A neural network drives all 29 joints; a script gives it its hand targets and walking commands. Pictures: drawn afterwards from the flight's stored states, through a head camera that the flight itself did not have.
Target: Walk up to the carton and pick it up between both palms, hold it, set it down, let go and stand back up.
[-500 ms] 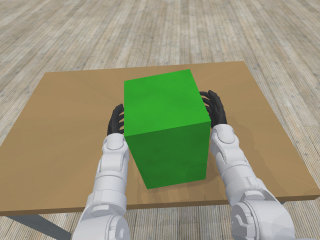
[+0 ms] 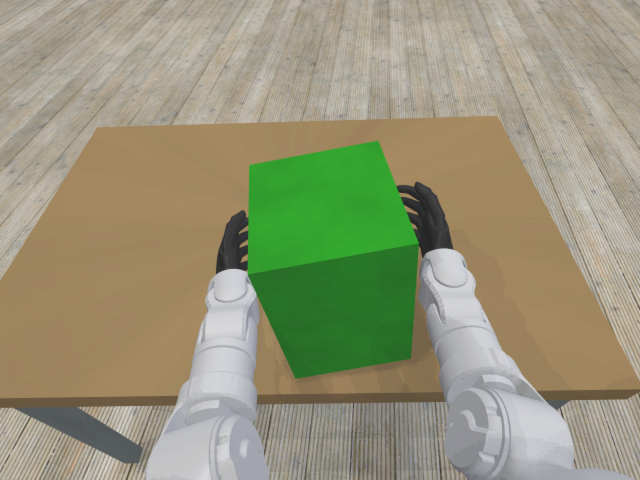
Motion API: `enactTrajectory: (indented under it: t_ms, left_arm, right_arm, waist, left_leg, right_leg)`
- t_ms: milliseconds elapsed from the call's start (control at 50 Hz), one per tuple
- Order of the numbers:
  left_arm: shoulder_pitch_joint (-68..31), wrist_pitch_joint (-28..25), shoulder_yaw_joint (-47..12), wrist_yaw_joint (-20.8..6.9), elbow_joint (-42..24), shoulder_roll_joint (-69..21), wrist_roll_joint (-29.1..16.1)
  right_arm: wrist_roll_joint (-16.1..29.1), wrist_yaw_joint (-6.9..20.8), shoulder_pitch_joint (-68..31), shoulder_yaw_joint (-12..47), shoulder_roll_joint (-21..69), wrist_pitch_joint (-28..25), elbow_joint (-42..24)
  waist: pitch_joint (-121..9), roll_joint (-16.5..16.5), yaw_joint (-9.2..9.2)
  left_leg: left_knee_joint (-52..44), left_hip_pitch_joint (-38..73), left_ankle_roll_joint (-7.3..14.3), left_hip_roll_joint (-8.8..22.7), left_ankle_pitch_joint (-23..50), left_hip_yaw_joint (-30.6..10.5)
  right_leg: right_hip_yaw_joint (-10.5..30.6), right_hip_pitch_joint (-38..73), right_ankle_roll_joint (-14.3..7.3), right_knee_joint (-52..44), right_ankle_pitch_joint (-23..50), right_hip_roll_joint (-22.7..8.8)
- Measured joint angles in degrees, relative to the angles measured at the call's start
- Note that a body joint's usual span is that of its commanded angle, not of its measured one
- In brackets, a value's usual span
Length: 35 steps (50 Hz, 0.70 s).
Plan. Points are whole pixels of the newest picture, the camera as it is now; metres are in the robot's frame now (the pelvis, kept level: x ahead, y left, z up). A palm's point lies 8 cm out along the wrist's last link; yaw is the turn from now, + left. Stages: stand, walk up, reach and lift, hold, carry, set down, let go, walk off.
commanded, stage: set down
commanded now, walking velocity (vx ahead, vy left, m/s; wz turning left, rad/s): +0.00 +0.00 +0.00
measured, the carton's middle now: (334, 267) +0.40 -0.02 +0.02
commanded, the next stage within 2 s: none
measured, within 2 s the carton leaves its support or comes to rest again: rests again in 0.34 s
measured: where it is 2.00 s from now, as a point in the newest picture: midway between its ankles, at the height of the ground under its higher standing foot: outside the picture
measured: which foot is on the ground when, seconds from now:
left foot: down 0.00-1.00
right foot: down 0.00-1.00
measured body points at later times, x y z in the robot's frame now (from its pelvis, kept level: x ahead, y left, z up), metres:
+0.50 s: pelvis +0.01 +0.01 +0.00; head +0.06 +0.01 +0.45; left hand +0.41 +0.12 +0.04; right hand +0.40 -0.15 +0.05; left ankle -0.01 +0.14 -0.75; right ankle +0.03 -0.10 -0.75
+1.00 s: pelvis +0.01 +0.00 +0.00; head +0.06 +0.00 +0.45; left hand +0.40 +0.11 +0.04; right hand +0.39 -0.16 +0.05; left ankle -0.01 +0.14 -0.75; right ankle +0.03 -0.10 -0.75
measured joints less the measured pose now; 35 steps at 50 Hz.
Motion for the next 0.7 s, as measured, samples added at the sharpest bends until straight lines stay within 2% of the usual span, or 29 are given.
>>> enactTrajectory:
  t_ms: [160, 400, 540, 700]
  left_arm:
    - [2.0, -2.9, -0.4, -0.2, -2.0, -0.8, -0.3]
    - [4.0, -5.6, -2.7, 0.9, -4.2, -1.6, -0.3]
    - [3.8, -6.1, -2.6, 0.9, -4.2, -1.9, 0.2]
    - [2.9, -7.5, -0.4, -0.1, -3.8, -2.5, 1.7]
  right_arm:
    - [1.6, -0.4, 2.4, 2.1, 0.1, -2.6, -1.1]
    - [4.6, -1.2, 4.7, 5.9, -1.5, -6.5, -0.9]
    - [3.9, -0.9, 5.0, 4.8, -1.2, -6.9, -1.2]
    - [0.5, -0.3, 4.7, 1.7, 0.0, -7.1, -2.4]
  waist:
    - [0.4, 0.5, -0.76]
    - [0.4, 0.5, -0.52]
    - [0.9, 0.3, 0.14]
    - [1.3, 0.5, 0.46]
  left_leg:
    - [0.4, -0.7, 0.1, 0.1, -1.1, 0.4]
    - [0.9, -1.7, 0.5, 0.3, -1.5, 1.4]
    - [0.7, -2.0, 0.5, 0.4, -1.0, 1.6]
    - [-0.3, -2.2, 0.4, 0.3, -0.2, 1.6]
  right_leg:
    - [0.4, -0.4, 0.4, -0.6, -0.4, 0.1]
    - [1.3, -0.7, 0.6, -2.5, 0.8, 0.3]
    - [1.4, -1.0, 0.4, -2.5, 1.2, 0.5]
    - [1.5, -2.1, 0.2, -1.8, 1.2, 0.3]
